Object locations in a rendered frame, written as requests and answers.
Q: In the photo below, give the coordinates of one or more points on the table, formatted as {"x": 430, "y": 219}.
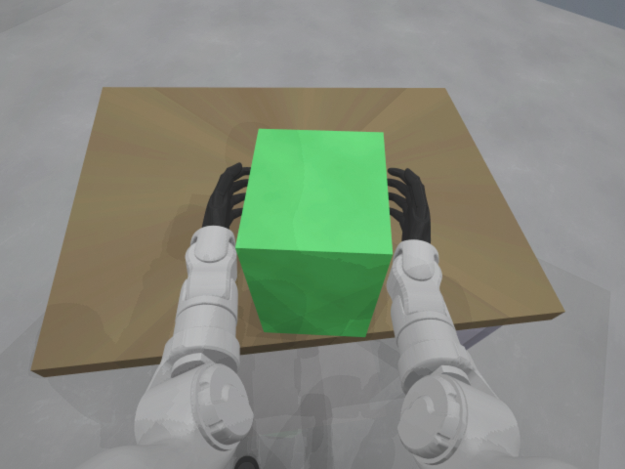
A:
{"x": 154, "y": 158}

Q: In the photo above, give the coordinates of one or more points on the robot right upper arm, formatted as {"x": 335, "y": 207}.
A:
{"x": 448, "y": 424}

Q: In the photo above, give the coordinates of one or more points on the robot left hand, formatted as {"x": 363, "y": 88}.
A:
{"x": 218, "y": 211}

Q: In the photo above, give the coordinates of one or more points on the left robot forearm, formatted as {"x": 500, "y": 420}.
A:
{"x": 206, "y": 317}

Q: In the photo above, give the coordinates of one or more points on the robot left upper arm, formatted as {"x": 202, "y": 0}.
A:
{"x": 192, "y": 421}

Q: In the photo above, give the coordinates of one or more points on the carton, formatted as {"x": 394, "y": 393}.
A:
{"x": 314, "y": 240}

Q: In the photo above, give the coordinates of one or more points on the right robot forearm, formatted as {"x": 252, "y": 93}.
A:
{"x": 425, "y": 334}

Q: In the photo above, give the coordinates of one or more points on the robot right hand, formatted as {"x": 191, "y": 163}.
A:
{"x": 415, "y": 221}

